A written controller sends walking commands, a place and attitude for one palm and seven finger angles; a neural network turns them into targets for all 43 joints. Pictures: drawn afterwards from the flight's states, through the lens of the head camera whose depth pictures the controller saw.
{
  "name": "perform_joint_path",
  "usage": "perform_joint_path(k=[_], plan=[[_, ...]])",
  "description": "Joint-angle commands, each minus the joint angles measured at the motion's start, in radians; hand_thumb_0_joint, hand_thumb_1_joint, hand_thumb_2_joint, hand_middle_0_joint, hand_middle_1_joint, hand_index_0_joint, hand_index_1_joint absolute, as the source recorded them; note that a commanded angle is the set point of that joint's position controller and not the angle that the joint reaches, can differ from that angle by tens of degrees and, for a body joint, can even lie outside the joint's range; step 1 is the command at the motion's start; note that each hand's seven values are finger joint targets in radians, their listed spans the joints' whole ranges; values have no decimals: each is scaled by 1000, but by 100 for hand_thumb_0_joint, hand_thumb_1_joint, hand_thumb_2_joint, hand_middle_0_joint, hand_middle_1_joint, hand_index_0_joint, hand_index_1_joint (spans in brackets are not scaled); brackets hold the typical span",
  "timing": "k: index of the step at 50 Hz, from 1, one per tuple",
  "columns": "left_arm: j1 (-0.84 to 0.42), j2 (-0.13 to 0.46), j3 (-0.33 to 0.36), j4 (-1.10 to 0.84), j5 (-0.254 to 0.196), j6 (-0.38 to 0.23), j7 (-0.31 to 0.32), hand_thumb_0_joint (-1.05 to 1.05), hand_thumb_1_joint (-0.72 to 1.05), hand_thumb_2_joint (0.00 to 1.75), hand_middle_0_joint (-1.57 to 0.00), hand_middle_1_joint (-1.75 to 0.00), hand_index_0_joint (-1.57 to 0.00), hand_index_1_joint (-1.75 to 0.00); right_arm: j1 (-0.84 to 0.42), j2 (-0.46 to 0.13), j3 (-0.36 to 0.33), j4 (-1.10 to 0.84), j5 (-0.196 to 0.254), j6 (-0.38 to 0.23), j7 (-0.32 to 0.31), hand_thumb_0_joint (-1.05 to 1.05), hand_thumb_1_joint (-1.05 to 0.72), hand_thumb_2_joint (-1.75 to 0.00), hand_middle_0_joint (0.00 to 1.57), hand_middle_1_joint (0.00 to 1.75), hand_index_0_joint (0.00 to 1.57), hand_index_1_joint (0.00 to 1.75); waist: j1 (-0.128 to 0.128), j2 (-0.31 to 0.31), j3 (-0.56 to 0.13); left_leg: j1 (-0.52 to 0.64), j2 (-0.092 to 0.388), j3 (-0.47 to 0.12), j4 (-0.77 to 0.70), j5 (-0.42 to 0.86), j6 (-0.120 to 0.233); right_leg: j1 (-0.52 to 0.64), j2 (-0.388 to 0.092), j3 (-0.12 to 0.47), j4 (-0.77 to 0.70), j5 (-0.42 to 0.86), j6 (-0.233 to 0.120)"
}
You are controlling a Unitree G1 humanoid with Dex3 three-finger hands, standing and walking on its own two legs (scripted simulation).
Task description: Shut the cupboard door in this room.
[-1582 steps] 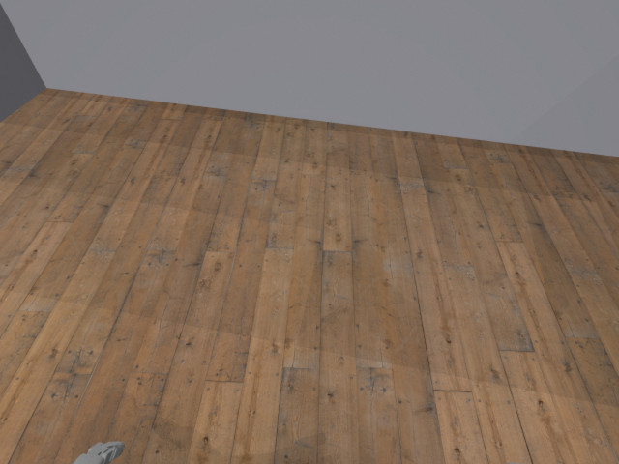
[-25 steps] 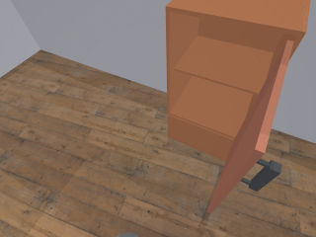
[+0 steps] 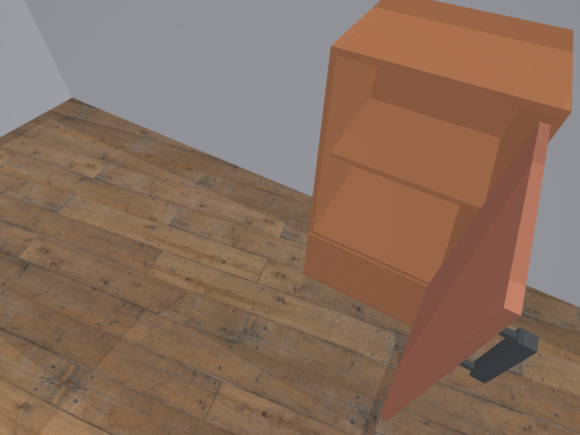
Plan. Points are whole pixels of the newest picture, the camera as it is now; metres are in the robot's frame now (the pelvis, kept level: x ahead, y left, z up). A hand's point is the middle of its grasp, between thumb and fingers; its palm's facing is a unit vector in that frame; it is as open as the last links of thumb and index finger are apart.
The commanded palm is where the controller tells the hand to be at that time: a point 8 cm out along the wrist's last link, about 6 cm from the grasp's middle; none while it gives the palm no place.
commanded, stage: stand and wait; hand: left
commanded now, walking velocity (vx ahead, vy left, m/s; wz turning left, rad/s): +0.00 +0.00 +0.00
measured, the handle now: (485, 350) +0.27 -0.27 -0.04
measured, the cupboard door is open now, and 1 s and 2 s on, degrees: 88 88 88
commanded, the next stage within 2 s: turn or walk to find it in 0.18 s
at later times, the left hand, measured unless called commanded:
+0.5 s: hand out of the picture +0.03 +0.19 -0.18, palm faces -0.04 -0.98 -0.20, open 7.4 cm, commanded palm none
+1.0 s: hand out of the picture +0.05 +0.22 -0.17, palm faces -0.03 -0.96 -0.28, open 7.4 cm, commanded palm none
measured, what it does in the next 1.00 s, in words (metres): stands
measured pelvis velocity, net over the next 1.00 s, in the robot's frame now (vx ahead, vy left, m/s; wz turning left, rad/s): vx -0.01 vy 0.00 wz -0.02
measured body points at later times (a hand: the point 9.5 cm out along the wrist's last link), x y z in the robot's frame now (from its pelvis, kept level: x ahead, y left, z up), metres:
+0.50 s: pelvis +0.00 +0.01 +0.00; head +0.03 +0.01 +0.44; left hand +0.04 +0.24 -0.16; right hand +0.00 -0.22 -0.16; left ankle -0.04 +0.12 -0.74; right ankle -0.03 -0.12 -0.74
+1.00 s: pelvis -0.01 +0.00 +0.00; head +0.02 +0.00 +0.45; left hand +0.05 +0.27 -0.15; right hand +0.02 -0.27 -0.15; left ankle -0.04 +0.12 -0.74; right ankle -0.03 -0.12 -0.74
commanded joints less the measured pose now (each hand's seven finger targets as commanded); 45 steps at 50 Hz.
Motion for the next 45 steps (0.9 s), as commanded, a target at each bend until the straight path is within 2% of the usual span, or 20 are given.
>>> perform_joint_path(k=[1, 7, 9, 12, 15, 19, 25, 29, 33, 42, 43, 45], plan=[[34, 115, 19, -29, -5, -20, 11, 0, 90, 90, -20, -30, -20, -30, 61, -142, -22, -21, -4, -19, -11, 0, -90, -90, 20, 30, 20, 30, -14, 34, -16, -2, 112, -81, -72, 297, 18, 14, -101, 73, -34, 218, -15], [33, 126, 20, -30, -5, -20, 13, 0, 90, 90, -20, -30, -20, -30, 63, -155, -26, -16, -3, -21, -11, 0, -90, -90, 20, 30, 20, 30, -11, 27, -12, 5, 109, -81, -72, 312, 24, 17, -104, 68, -29, 223, -15], [32, 128, 21, -32, -5, -21, 14, 0, 90, 90, -20, -30, -20, -30, 65, -156, -27, -17, -2, -21, -11, 0, -90, -90, 20, 30, 20, 30, -12, 9, -18, 1, 108, -80, -70, 308, 25, 27, -107, 66, -27, 234, -17], [41, 90, 16, -32, -6, -4, 16, 0, 90, 90, -20, -30, -20, -30, 91, -113, -24, -8, -6, -11, -15, 0, -90, -90, 20, 30, 20, 30, -17, 25, -8, 18, 117, -56, -43, 332, 17, -19, -99, 79, 11, 270, -14], [33, 98, 27, -47, -3, 6, 12, 0, 90, 90, -20, -30, -20, -30, 89, -122, -34, -19, -7, -2, -18, 0, -90, -90, 20, 30, 20, 30, -17, 44, -18, 10, 134, -50, -20, 316, 24, -47, -88, 85, 57, 268, -16], [40, 95, 25, -46, -1, 0, 13, 0, 90, 90, -20, -30, -20, -30, 77, -112, -35, -24, -6, -5, -15, 0, -90, -90, 20, 30, 20, 30, -12, 3, -21, -20, 121, -39, -6, 278, 23, -31, -93, 105, 54, 294, -22], [32, 107, 23, -50, -4, -12, 16, 0, 90, 90, -20, -30, -20, -30, 80, -107, -33, -16, -5, -11, -12, 0, -90, -90, 20, 30, 20, 30, -18, -1, -26, -14, 109, -34, -15, 254, 14, -21, -100, 124, 37, 319, -30], [24, 129, 24, -52, -3, -18, 16, 0, 90, 90, -20, -30, -20, -30, 74, -124, -37, -11, -3, -16, -10, 0, -90, -90, 20, 30, 20, 30, -17, 21, -12, -12, 108, -39, -31, 244, 18, -18, -101, 120, 15, 297, -33], [7, 152, 27, -59, -3, -25, 13, 0, 90, 90, -20, -30, -20, -30, 59, -149, -42, -13, -2, -18, -8, 0, -90, -90, 20, 30, 20, 30, -17, 9, -1, -10, 109, -47, -49, 213, 22, -17, -101, 121, -9, 269, -37], [-43, 213, 34, -71, -2, -33, 7, 0, 90, 90, -20, -30, -20, -30, 3, -223, -46, -28, -6, -22, -2, 0, -90, -90, 20, 30, 20, 30, -19, 21, -14, 11, 114, -57, -81, 192, 24, -7, -105, 123, -43, 235, -39], [-48, 218, 34, -73, -2, -32, 6, 0, 90, 90, -20, -30, -20, -30, -2, -225, -45, -33, -4, -21, -1, 0, -90, -90, 20, 30, 20, 30, -18, 6, -6, 4, 113, -62, -85, 178, 25, -7, -104, 122, -48, 225, -39], [-57, 231, 34, -77, -2, -34, 4, 0, 90, 90, -20, -30, -20, -30, -19, -244, -45, -36, -6, -21, 2, 0, -90, -90, 20, 30, 20, 30, -18, 16, -25, 10, 111, -68, -89, 182, 26, 3, -110, 120, -54, 220, -37]])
